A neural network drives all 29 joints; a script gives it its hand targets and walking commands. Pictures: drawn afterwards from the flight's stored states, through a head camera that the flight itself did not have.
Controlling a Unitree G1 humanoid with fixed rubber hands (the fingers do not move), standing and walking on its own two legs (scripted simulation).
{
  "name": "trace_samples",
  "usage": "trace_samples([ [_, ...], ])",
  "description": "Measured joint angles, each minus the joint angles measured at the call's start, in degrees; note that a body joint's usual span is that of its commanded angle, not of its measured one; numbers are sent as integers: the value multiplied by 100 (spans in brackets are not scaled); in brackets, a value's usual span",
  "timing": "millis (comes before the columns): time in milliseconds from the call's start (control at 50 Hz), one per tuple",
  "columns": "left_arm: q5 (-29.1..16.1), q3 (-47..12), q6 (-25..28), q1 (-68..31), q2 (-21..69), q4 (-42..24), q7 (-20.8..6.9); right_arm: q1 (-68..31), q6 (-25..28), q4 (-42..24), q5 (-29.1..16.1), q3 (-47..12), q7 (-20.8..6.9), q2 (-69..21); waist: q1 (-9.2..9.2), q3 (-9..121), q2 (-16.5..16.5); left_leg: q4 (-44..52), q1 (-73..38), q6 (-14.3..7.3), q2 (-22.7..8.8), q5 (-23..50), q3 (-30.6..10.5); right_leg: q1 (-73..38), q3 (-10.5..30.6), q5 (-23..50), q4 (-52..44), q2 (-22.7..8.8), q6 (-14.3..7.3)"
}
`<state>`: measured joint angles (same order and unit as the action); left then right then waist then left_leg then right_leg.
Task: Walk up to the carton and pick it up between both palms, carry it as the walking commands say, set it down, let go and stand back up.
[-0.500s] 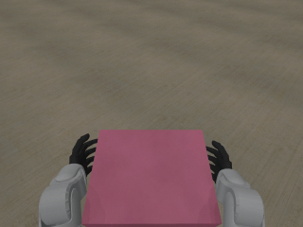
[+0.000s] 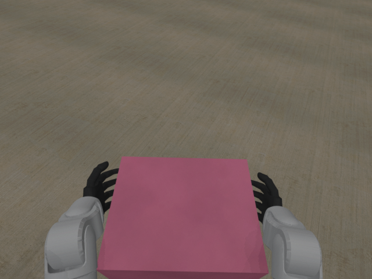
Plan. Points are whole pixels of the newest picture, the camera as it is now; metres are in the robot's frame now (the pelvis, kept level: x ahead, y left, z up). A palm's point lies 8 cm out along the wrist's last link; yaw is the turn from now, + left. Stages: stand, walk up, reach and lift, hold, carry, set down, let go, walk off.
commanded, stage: carry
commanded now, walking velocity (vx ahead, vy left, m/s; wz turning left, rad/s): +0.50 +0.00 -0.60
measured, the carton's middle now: (182, 230) +0.25 +0.00 -0.01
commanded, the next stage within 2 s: none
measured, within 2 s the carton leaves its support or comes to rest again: neither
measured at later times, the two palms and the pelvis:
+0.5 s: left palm (183, 97) +0.61 +0.00 +0.06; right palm (294, 130) +0.52 -0.32 +0.04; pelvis +0.31 -0.09 -0.01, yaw -15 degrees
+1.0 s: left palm (220, 46) +0.95 -0.15 +0.06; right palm (303, 78) +0.75 -0.41 +0.07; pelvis +0.64 -0.14 +0.00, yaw -35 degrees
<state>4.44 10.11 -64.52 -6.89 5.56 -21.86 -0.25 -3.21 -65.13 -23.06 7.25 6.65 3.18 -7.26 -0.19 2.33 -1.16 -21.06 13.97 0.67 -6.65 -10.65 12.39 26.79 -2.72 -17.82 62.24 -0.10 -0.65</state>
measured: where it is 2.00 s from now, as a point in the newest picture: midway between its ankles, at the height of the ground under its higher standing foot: (251, 151)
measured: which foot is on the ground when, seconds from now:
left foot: down 0.00-0.32, up 0.34-0.82, down 0.84-1.00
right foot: up 0.00-0.26, down 0.28-0.88, up 0.90-1.00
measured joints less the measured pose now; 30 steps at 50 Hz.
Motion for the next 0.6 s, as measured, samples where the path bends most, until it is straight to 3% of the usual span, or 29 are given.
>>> trace_samples([
  [100,85,-58,51,124,148,-100,3,128,14,-124,-69,106,-53,1,-40,173,66,541,-908,177,-142,-281,262,767,-149,702,-912,-287,206],
  [200,143,-104,-76,225,167,-153,13,247,-54,-123,-69,96,-89,0,-51,297,137,723,-1738,497,-238,-796,557,853,-461,1427,-2281,-396,153],
  [280,98,-74,-156,126,153,-234,24,179,-144,-250,-43,90,-88,1,-13,282,281,138,-2151,854,-528,-1531,722,381,-879,1619,-3079,-154,-70],
  [300,80,-56,-124,100,165,-190,28,152,-129,-230,-33,91,-88,18,63,286,378,-393,-2087,891,-726,-1745,753,228,-964,1249,-3120,4,-344],
  [320,79,-32,-63,75,185,-99,38,83,-123,-149,-35,104,-89,49,171,267,547,-1248,-1812,822,-978,-1423,615,231,-983,984,-2969,205,-528],
  [340,83,-1,-30,32,170,-23,35,5,-110,-58,-14,105,-88,47,233,241,509,-2393,-1278,747,-995,-1379,256,337,-891,794,-2745,244,-621],
  [380,78,57,51,24,196,110,44,-112,-113,91,3,152,-90,40,237,109,314,-4401,-123,673,-547,-1656,-530,323,-615,720,-2684,189,-563],
  [420,43,62,107,118,185,108,62,-93,-74,141,4,171,-95,-13,181,-28,230,-5263,769,568,-200,-1566,-885,58,-385,690,-2985,191,-561],
  [480,-19,35,180,265,173,-36,75,54,52,52,-21,72,-92,3,106,-94,228,-4963,1664,481,-16,-1126,-1045,-428,-66,735,-3538,250,-530],
  [600,-171,-40,351,448,168,-418,56,281,155,-461,-62,-35,-50,-2,-50,189,309,-3865,2597,508,9,-382,-1017,-1545,525,665,-4524,337,-484],
])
